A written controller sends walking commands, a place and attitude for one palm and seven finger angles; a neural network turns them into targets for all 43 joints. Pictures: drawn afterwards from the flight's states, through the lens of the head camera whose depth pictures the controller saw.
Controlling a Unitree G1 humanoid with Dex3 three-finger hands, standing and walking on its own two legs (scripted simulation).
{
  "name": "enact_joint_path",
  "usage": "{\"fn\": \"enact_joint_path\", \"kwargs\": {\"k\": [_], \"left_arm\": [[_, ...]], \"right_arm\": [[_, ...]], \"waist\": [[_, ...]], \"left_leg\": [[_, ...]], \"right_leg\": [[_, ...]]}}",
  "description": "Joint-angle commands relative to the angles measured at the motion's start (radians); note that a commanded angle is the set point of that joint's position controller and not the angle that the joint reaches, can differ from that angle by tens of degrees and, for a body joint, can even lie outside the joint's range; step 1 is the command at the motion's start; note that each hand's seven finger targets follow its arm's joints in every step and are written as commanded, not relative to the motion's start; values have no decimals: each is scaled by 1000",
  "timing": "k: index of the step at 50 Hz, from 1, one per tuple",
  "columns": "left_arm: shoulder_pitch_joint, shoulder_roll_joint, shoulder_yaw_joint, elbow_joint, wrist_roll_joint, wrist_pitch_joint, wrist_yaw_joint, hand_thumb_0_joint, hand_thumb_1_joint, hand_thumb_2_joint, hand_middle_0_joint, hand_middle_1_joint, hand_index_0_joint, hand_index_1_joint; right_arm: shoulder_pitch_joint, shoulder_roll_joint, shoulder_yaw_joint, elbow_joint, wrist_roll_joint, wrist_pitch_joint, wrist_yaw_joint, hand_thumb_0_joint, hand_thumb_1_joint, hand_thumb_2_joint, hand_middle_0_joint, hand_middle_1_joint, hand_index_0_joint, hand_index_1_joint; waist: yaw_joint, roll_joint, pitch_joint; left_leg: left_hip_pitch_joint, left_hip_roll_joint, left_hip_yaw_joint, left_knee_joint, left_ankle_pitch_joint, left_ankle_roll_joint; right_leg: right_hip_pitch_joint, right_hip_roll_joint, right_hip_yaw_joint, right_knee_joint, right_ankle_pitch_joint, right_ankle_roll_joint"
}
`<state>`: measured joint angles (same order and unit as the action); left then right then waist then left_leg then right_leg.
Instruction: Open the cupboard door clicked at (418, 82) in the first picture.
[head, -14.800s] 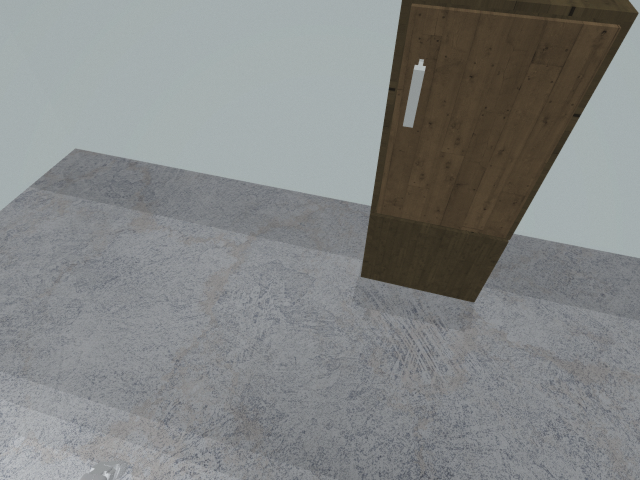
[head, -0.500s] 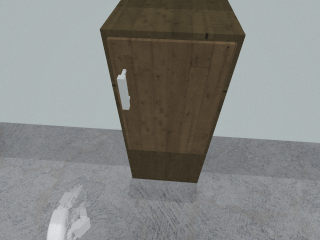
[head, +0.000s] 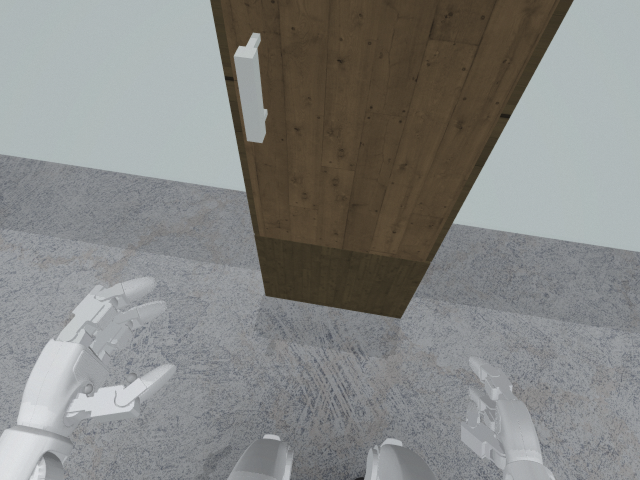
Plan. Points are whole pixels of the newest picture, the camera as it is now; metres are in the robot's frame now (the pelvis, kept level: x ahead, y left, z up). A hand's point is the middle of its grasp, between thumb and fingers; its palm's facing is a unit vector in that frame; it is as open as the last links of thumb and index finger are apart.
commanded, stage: raise the hand with hooked fingers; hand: left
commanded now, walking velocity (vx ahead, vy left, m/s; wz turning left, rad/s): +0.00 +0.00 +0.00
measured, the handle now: (255, 89) +0.60 +0.16 +0.12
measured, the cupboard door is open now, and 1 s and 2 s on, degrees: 0 0 0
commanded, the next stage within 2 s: move the hooked fingers beside the handle in 1.44 s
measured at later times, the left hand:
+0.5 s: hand (89, 315) +0.25 +0.26 +0.09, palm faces -0.05 -1.00 -0.06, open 13.0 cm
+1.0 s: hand (56, 238) +0.31 +0.30 +0.14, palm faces -0.04 -1.00 -0.05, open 14.0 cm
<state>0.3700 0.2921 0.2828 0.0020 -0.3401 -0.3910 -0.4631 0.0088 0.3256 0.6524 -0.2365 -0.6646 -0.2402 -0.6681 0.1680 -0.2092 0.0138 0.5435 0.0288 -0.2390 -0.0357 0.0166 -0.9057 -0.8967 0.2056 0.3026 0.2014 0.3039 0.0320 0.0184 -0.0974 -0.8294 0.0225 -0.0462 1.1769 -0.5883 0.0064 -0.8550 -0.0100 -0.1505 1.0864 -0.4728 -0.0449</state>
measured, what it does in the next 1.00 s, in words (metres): stands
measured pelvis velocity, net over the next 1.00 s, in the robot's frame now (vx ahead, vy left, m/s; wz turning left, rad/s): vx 0.01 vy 0.03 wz -0.02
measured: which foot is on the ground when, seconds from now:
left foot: down 0.00-1.00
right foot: down 0.00-1.00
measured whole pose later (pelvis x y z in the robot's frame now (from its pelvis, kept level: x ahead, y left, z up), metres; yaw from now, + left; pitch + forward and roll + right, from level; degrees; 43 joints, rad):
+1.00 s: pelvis +0.01 +0.03 +0.05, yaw -1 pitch +8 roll -2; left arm -0.08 0.46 0.43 0.40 -0.36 -0.20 -0.54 -0.01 -0.50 0.30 -0.30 -1.20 -0.30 -1.20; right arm 0.29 -0.28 0.06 0.55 0.05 -0.21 -0.07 0.02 -0.90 -0.90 0.21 0.30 0.20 0.30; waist 0.00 0.03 -0.07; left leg -0.53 -0.01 0.01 0.86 -0.46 0.05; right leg -0.57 -0.02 -0.09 0.78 -0.34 0.00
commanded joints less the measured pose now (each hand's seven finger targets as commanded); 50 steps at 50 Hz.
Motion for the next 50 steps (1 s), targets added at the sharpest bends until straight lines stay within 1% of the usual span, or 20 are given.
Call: {"fn": "enact_joint_path", "kwargs": {"k": [1, 2, 3, 5, 9, 13, 15, 16, 18, 23, 27, 29, 31, 33, 37, 39, 43, 45, 48, 50], "left_arm": [[4, 199, 159, -149, -68, 23, -15, 0, 107, 560, -257, -810, -257, -810], [17, 191, 167, -139, -78, 28, -7, 0, 83, 550, -258, -825, -258, -825], [5, 178, 157, -138, -80, 26, 3, 0, 60, 540, -260, -840, -260, -840], [-39, 193, 162, -125, -81, 14, 18, 0, 13, 520, -263, -870, -263, -870], [-68, 192, 141, -91, -64, -8, 23, 0, -80, 480, -270, -930, -270, -930], [-119, 220, 143, -93, -59, -13, 11, 0, -173, 440, -277, -990, -277, -990], [-176, 261, 167, -86, -59, -9, 13, 0, -220, 420, -280, -1020, -280, -1020], [-195, 251, 156, -110, -61, -14, 13, 0, -243, 410, -282, -1035, -282, -1035], [-190, 255, 164, -103, -60, -10, 22, 0, -290, 390, -285, -1065, -285, -1065], [-249, 269, 160, -76, -51, 19, 19, 0, -407, 340, -293, -1140, -293, -1140], [-315, 289, 168, -22, -50, 63, 4, 0, -500, 300, -300, -1200, -300, -1200], [-347, 303, 186, 6, -53, 78, 0, 0, -500, 300, -300, -1200, -300, -1200], [-416, 323, 188, 13, -52, 88, -15, 0, -500, 300, -300, -1200, -300, -1200], [-444, 323, 187, 43, -49, 96, -21, 0, -500, 300, -300, -1200, -300, -1200], [-518, 361, 211, 76, -48, 109, -43, 0, -500, 300, -300, -1200, -300, -1200], [-539, 368, 217, 111, -48, 115, -50, 0, -500, 300, -300, -1200, -300, -1200], [-628, 398, 227, 170, -49, 133, -73, 0, -500, 300, -300, -1200, -300, -1200], [-660, 432, 249, 172, -50, 132, -79, 0, -500, 300, -300, -1200, -300, -1200], [-661, 412, 234, 220, -50, 137, -90, 0, -500, 300, -300, -1200, -300, -1200], [-626, 395, 230, 245, -59, 139, -102, 0, -500, 300, -300, -1200, -300, -1200]], "right_arm": [[1, -165, -66, -170, 13, -45, -22, 0, -900, -900, 200, 300, 200, 300], [-1, -159, -64, -174, 12, -46, -20, 0, -900, -900, 200, 300, 200, 300], [2, -158, -62, -173, 13, -47, -20, 0, -900, -900, 200, 300, 200, 300], [5, -165, -57, -174, 8, -53, -19, 0, -900, -900, 200, 300, 200, 300], [40, -182, -57, -169, 10, -66, -17, 0, -900, -900, 200, 300, 200, 300], [58, -196, -54, -171, 14, -70, -21, 0, -900, -900, 200, 300, 200, 300], [62, -206, -51, -163, 14, -67, -25, 0, -900, -900, 200, 300, 200, 300], [63, -203, -48, -167, 15, -67, -25, 0, -900, -900, 200, 300, 200, 300], [70, -203, -49, -166, 17, -69, -26, 0, -900, -900, 200, 300, 200, 300], [76, -210, -44, -157, 18, -64, -26, 0, -900, -900, 200, 300, 200, 300], [77, -215, -37, -158, 21, -53, -29, 0, -900, -900, 200, 300, 200, 300], [75, -217, -37, -159, 19, -49, -33, 0, -900, -900, 200, 300, 200, 300], [73, -218, -29, -157, 20, -42, -35, 0, -900, -900, 200, 300, 200, 300], [74, -217, -28, -154, 20, -40, -39, 0, -900, -900, 200, 300, 200, 300], [81, -217, -25, -145, 18, -36, -43, 0, -900, -900, 200, 300, 200, 300], [82, -220, -24, -140, 19, -34, -45, 0, -900, -900, 200, 300, 200, 300], [81, -224, -20, -136, 21, -21, -50, 0, -900, -900, 200, 300, 200, 300], [83, -226, -20, -137, 19, -20, -51, 0, -900, -900, 200, 300, 200, 300], [88, -223, -20, -135, 22, -15, -52, 0, -900, -900, 200, 300, 200, 300], [95, -226, -24, -140, 21, -15, -47, 0, -900, -900, 200, 300, 200, 300]], "waist": [[-8, 19, -307], [-2, 16, -299], [-11, -3, -274], [-13, -24, -238], [-28, -22, -216], [-32, 19, -210], [-32, 44, -185], [-28, 74, -202], [-27, 61, -209], [-31, 116, -198], [-32, 106, -186], [-31, 58, -180], [-31, 101, -180], [-32, 81, -183], [-29, 98, -216], [-29, 66, -210], [-33, 72, -184], [-24, 93, -210], [-28, 81, -203], [-21, 40, -202]], "left_leg": [[79, -30, 9, -221, 425, 14], [76, -32, 10, -235, 420, 12], [76, -31, 9, -245, 409, 11], [68, -30, 4, -256, 390, 11], [89, -31, 5, -292, 339, 12], [132, -31, 9, -321, 341, 14], [147, -28, 1, -335, 339, 10], [177, -28, 0, -349, 355, 8], [200, -25, -5, -365, 372, 6], [260, -20, -13, -391, 433, -6], [280, -17, -16, -414, 444, -12], [280, -16, -19, -426, 443, -13], [302, -18, -19, -433, 464, -16], [312, -15, -22, -443, 462, -17], [357, -16, -21, -451, 520, -22], [355, -14, -25, -459, 521, -22], [354, -18, -22, -481, 478, -19], [374, -21, -19, -481, 502, -19], [377, -19, -15, -493, 501, -15], [372, -22, -11, -488, 527, -12]], "right_leg": [[364, 12, 143, -200, 280, 25], [372, 10, 140, -209, 269, 27], [362, 11, 135, -218, 255, 30], [346, 16, 129, -224, 212, 24], [319, 10, 122, -251, 146, 28], [321, 12, 113, -263, 158, 24], [315, 19, 103, -262, 150, 15], [324, 20, 99, -262, 170, 14], [333, 21, 86, -265, 189, 16], [336, 26, 74, -275, 245, 13], [355, 30, 69, -293, 259, 12], [368, 30, 65, -303, 267, 14], [374, 33, 69, -309, 280, 8], [378, 32, 67, -318, 278, 10], [401, 32, 72, -329, 319, 8], [405, 31, 70, -336, 320, 10], [411, 31, 75, -359, 297, 7], [434, 34, 82, -364, 314, 2], [437, 30, 82, -377, 319, 6], [457, 34, 85, -379, 349, 3]]}}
